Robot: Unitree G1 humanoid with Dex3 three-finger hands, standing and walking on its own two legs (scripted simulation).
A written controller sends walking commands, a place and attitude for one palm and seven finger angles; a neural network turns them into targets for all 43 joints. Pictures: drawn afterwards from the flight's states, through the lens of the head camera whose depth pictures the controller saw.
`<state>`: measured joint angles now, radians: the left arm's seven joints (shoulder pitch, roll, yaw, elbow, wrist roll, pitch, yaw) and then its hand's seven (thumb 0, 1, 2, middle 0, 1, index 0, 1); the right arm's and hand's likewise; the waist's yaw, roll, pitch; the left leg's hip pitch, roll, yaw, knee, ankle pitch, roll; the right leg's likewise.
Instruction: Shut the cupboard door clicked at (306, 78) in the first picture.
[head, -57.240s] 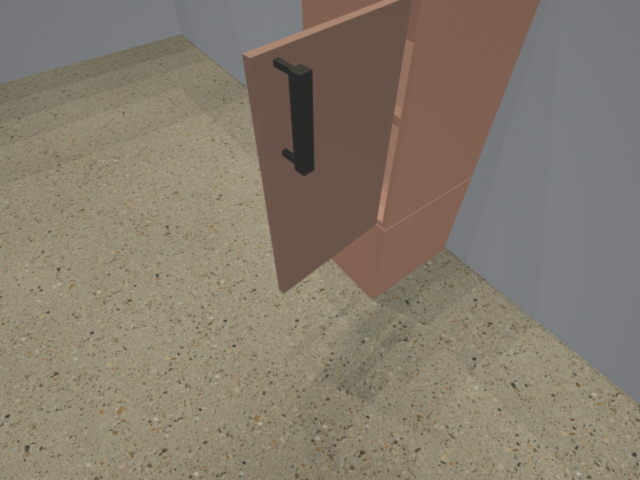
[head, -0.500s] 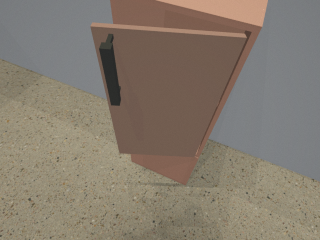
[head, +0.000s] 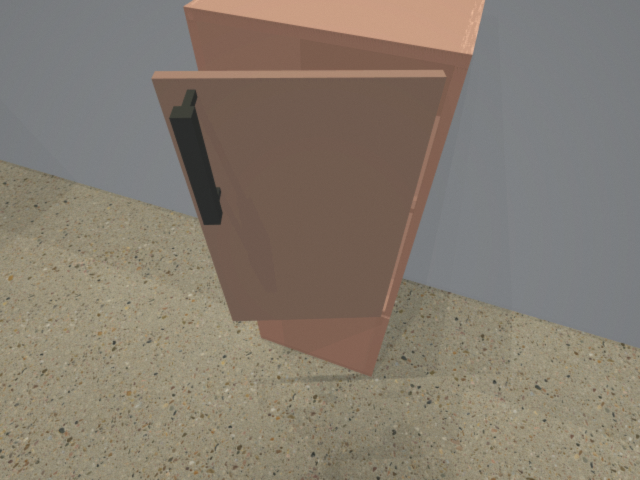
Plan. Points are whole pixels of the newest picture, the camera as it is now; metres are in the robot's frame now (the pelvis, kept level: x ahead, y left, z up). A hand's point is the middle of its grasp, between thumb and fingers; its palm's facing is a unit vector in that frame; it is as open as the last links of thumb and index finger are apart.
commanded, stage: look again from close up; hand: left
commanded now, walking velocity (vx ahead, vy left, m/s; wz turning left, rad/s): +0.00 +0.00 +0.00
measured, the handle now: (202, 161) +0.47 +0.17 +0.15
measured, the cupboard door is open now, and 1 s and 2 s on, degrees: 22 22 22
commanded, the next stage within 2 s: raise the hand and make a fist in 0.40 s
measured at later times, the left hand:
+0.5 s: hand out of the picture +0.04 +0.19 -0.17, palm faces -0.03 -0.97 -0.23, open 7.4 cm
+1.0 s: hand out of the picture +0.13 +0.20 -0.01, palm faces +0.18 -0.98 -0.05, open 5.8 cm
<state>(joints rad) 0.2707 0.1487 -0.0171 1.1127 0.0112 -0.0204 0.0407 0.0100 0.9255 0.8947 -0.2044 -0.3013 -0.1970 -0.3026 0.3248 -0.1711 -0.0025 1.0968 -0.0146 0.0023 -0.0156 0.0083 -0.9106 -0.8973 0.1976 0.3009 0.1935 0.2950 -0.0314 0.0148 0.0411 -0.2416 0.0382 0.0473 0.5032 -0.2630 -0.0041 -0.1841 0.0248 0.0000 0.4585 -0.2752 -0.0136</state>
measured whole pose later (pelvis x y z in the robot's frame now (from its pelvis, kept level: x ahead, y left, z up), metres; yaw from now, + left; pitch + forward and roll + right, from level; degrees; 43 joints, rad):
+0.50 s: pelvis +0.01 +0.01 +0.00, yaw -1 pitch +0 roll +1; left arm 0.24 0.19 -0.01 1.09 0.01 -0.02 0.03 0.00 0.91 0.89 -0.20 -0.30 -0.20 -0.30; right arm 0.23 -0.19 0.01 1.09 -0.01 -0.03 -0.02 0.01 -0.91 -0.90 0.20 0.30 0.20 0.30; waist 0.00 0.00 0.03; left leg -0.19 0.00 0.08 0.47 -0.27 0.01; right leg -0.18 -0.01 0.03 0.50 -0.32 0.00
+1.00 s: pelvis -0.04 -0.03 -0.08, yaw +3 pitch +9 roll -1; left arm 0.49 0.22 0.20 -0.02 -0.31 -0.45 -0.29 0.02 0.90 0.90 -0.49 -0.61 -0.48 -0.61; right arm 0.18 -0.26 -0.02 0.52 0.02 -0.29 -0.06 0.01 -0.91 -0.90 0.20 0.30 0.19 0.30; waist 0.07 0.01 -0.11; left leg -0.78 0.03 -0.07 1.09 -0.47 -0.03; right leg -0.71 0.01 -0.11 1.08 -0.53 -0.06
